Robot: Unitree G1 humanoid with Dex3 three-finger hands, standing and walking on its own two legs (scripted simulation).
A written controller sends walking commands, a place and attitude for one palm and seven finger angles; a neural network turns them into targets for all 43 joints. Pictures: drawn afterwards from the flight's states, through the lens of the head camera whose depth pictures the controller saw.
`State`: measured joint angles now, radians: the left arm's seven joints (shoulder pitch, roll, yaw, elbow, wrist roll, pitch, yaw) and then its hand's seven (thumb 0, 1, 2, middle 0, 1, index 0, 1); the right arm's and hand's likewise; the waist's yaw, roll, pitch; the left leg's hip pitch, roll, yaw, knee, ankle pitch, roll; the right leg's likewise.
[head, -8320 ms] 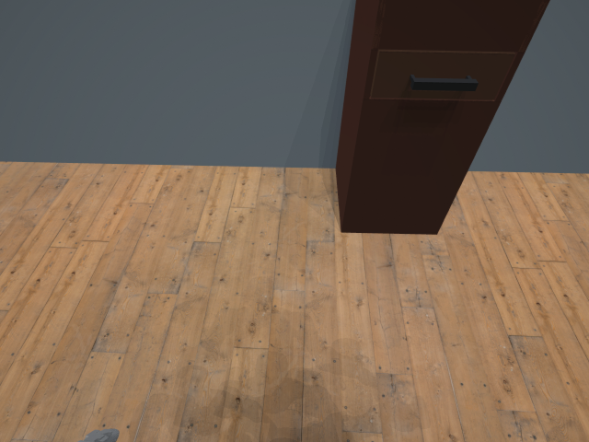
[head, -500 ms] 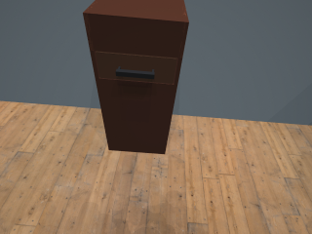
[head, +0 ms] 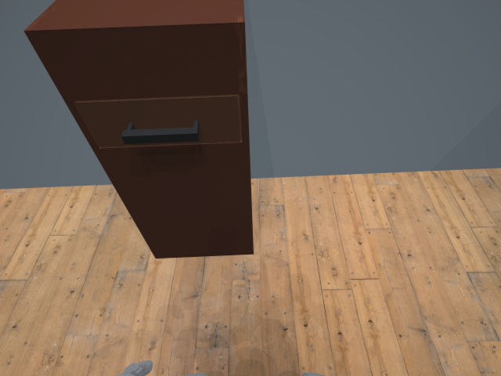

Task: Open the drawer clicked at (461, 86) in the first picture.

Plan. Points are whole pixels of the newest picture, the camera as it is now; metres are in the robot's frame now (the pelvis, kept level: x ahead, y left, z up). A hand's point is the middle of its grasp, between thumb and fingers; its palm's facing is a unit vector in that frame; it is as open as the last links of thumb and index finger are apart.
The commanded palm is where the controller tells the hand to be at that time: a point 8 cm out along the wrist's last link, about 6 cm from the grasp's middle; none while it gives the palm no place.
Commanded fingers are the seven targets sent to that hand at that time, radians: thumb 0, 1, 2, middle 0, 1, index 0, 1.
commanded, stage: take the last steps up to it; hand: left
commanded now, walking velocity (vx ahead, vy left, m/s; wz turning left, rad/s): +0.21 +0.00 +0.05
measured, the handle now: (162, 130) +0.67 +0.24 -0.02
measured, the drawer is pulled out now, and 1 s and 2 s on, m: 0.00 0.00 0.00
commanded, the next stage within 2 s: come to a stop and stand still in 0.20 s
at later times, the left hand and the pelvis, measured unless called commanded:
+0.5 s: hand out of the picture +0.11 +0.18 -0.16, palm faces +0.08 -0.98 -0.16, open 7.4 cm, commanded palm none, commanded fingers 0.00 0.90 0.90 -0.20 -0.30 -0.20 -0.30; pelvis +0.13 +0.01 +0.01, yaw +1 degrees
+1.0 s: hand (152, 359) +0.18 +0.20 -0.16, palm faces +0.07 -0.97 -0.23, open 7.4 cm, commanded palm none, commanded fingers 0.00 0.90 0.90 -0.20 -0.30 -0.20 -0.30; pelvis +0.11 +0.00 +0.01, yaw +1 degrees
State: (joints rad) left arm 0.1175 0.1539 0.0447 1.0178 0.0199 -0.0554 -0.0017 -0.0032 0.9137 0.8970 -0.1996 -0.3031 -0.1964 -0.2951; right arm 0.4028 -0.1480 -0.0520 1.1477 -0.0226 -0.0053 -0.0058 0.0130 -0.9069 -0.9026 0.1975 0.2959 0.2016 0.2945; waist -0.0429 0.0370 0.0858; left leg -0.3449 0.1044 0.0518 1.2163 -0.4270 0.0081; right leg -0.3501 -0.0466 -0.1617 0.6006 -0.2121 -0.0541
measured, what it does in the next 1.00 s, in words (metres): walks ahead: left foot, then right foot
